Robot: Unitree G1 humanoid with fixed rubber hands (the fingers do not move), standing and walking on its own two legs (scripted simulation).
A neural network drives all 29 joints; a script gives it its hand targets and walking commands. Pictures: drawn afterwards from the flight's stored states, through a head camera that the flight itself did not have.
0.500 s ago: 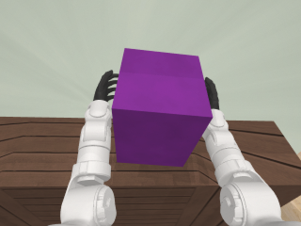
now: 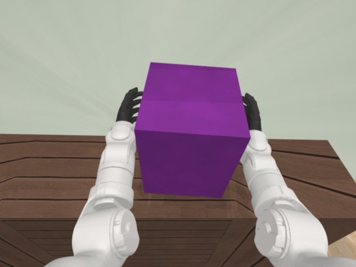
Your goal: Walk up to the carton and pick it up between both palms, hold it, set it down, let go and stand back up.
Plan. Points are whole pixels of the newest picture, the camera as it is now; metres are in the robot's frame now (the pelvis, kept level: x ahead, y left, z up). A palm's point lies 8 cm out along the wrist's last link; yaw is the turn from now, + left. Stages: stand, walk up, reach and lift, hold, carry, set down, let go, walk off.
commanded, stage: set down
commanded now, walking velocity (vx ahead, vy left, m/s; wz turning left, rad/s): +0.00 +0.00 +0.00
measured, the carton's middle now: (187, 133) +0.41 +0.01 +0.09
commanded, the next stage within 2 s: none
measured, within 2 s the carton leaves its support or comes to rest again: rests again in 1.26 s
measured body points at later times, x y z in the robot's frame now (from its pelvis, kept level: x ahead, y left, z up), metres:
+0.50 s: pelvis +0.01 +0.00 +0.00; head +0.05 +0.03 +0.45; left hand +0.45 +0.15 +0.08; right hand +0.43 -0.15 +0.09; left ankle +0.02 +0.14 -0.75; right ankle -0.04 -0.12 -0.75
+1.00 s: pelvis +0.01 +0.00 +0.00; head +0.07 +0.02 +0.44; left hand +0.45 +0.15 +0.06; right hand +0.43 -0.15 +0.07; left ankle +0.02 +0.14 -0.75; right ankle -0.04 -0.11 -0.75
